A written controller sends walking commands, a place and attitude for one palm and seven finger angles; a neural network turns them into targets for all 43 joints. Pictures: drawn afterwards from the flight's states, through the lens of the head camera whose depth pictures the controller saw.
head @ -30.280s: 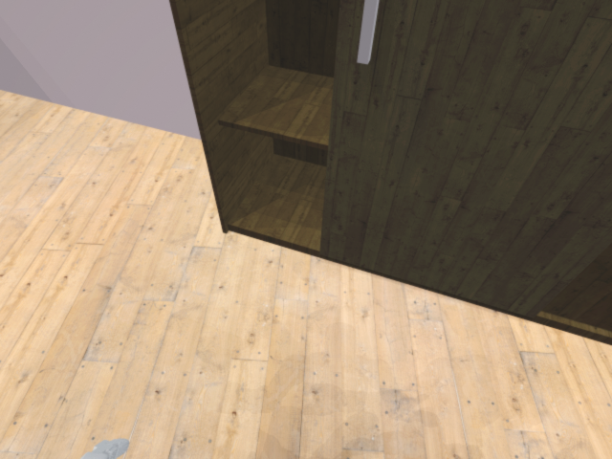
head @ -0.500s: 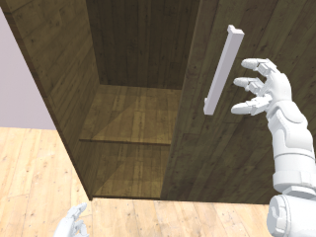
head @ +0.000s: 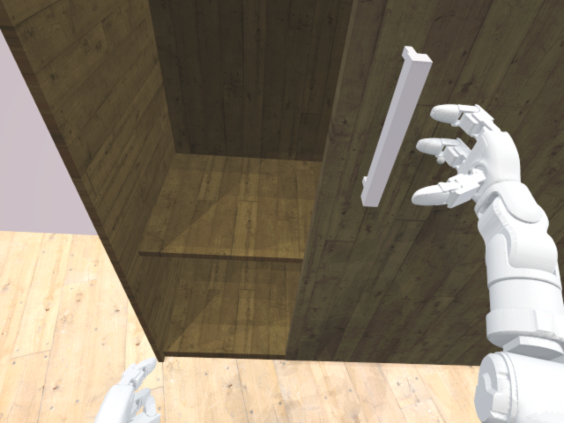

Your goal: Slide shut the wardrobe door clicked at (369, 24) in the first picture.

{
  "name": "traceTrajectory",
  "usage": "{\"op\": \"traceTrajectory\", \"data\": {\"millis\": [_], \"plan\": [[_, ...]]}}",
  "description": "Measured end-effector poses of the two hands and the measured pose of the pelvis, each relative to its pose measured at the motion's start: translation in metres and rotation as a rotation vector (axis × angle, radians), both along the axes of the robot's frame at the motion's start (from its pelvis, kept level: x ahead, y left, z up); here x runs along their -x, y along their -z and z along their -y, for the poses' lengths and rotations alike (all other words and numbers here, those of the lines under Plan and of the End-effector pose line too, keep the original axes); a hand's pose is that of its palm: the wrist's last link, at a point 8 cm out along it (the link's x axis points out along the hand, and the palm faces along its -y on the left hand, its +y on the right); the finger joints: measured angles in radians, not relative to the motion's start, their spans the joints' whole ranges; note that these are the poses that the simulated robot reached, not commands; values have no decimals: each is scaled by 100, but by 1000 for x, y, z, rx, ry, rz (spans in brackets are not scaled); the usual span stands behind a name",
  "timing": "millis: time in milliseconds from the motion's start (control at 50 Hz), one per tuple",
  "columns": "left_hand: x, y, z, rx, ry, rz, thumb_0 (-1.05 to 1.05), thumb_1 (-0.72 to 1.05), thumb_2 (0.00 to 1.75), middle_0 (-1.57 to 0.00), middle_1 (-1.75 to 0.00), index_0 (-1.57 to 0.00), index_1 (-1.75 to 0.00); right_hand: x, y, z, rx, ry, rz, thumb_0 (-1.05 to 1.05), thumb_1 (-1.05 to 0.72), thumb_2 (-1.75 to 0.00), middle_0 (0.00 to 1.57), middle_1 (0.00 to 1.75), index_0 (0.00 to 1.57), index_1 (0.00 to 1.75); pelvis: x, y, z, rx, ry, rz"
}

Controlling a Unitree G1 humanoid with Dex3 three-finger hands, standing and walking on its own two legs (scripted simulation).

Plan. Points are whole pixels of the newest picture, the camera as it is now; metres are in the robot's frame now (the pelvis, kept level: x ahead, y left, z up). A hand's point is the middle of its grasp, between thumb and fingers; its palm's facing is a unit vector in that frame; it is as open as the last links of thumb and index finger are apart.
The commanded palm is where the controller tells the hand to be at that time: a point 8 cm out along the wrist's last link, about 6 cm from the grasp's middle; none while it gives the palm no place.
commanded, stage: feel for the door with the fingertips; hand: right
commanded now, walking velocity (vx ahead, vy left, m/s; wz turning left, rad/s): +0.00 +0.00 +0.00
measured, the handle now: (387, 134) +0.48 -0.11 +0.21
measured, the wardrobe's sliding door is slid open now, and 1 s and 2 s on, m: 0.42 0.42 0.42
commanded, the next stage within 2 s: slide the fingers in behind the handle in 0.92 s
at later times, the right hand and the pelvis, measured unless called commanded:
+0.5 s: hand (412, 159) +0.41 -0.14 +0.22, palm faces -0.04 +1.00 -0.01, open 14.0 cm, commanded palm +0.39 -0.19 +0.21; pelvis +0.00 +0.00 +0.00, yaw +0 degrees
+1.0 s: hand (416, 148) +0.43 -0.14 +0.22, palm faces -0.02 +1.00 -0.01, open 14.0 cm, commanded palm +0.42 -0.19 +0.21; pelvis +0.00 +0.00 +0.00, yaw +0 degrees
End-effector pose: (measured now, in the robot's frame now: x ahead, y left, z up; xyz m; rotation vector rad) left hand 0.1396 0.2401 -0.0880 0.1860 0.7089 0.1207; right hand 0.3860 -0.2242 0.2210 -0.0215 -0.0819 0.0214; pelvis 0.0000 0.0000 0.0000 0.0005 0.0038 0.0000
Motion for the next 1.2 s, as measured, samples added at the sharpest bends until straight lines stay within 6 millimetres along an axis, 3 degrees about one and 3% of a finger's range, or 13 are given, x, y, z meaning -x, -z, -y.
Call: {"op": "traceTrajectory", "data": {"millis": [140,280,460,620,780,920,1200], "plan": [[-6,-2,3,0,6,10,2,91,90,-20,-30,-20,-29,0,4,2,12,10,-25,-1,50,-30,30,120,30,120,0,0,1,-1,4,1],[-9,0,8,5,23,4,2,91,90,-20,-30,-20,-29,-1,-1,-15,-1,-24,0,-1,50,-30,30,120,30,120,-1,0,3,-1,9,2],[-9,1,12,21,15,-1,2,91,90,-20,-30,-20,-29,-6,7,-32,-8,-18,-32,-1,50,-30,30,120,30,120,-1,0,2,0,0,4],[-5,1,10,17,7,-14,2,91,90,-20,-30,-20,-29,-7,2,-32,-12,-4,-20,-1,50,-30,30,120,30,120,-1,0,1,0,-4,8],[4,3,3,-2,-8,-35,2,91,90,-20,-30,-20,-29,-14,5,-23,-10,11,-50,-1,50,-30,30,120,30,120,2,0,0,-1,2,0],[17,6,-2,-13,-26,-60,2,91,90,-20,-30,-20,-29,-23,2,-27,-7,-7,-37,-1,50,-30,30,120,30,120,3,0,1,-2,2,-9],[42,14,0,-1,-44,-106,2,91,90,-20,-30,-20,-29,-27,2,-24,-6,-6,-29,-1,50,-30,36,125,33,122,5,1,4,0,-4,-21]]}}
